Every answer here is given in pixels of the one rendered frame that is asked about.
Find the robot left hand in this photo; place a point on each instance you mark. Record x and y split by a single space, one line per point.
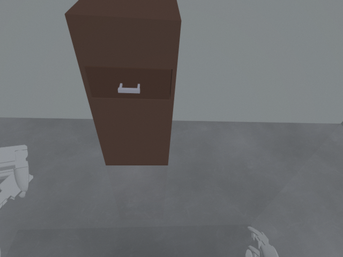
15 170

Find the handle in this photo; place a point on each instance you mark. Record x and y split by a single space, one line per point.
128 90

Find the cabinet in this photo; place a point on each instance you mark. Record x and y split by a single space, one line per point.
128 33

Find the robot right hand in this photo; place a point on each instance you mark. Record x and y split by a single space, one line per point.
262 242

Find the drawer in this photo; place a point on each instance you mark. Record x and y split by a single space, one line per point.
104 82

